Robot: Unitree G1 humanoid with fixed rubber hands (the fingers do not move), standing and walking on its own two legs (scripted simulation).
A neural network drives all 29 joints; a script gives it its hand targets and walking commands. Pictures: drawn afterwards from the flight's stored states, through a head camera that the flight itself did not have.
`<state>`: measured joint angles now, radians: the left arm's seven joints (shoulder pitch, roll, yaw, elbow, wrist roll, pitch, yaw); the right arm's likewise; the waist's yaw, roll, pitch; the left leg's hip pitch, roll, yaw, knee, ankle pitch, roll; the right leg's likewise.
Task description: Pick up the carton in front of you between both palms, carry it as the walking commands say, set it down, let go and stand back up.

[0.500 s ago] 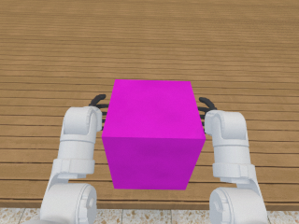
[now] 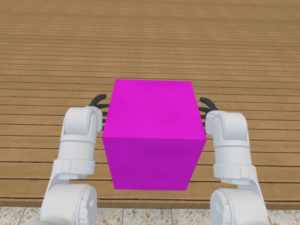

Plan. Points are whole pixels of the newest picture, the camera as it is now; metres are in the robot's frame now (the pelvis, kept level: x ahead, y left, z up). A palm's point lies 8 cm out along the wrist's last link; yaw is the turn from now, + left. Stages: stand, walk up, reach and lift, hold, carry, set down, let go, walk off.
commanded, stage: carry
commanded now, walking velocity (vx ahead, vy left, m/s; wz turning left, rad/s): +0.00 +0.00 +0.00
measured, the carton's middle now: (151, 136) +0.35 +0.00 +0.05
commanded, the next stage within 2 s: none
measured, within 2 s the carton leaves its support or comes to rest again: neither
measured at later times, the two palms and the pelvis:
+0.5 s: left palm (93, 118) +0.34 +0.15 +0.13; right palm (211, 122) +0.34 -0.15 +0.13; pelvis +0.00 +0.00 +0.00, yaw +0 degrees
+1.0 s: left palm (100, 83) +0.42 +0.14 +0.18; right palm (213, 85) +0.42 -0.16 +0.18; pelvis +0.06 -0.01 +0.00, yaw +1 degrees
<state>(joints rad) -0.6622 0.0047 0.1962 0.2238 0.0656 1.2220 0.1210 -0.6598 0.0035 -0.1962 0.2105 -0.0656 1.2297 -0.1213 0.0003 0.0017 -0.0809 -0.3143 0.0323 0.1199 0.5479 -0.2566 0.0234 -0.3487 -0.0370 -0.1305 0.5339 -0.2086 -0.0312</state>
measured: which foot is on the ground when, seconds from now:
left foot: down 0.00-0.90, up 0.92-1.00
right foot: down 0.00-1.00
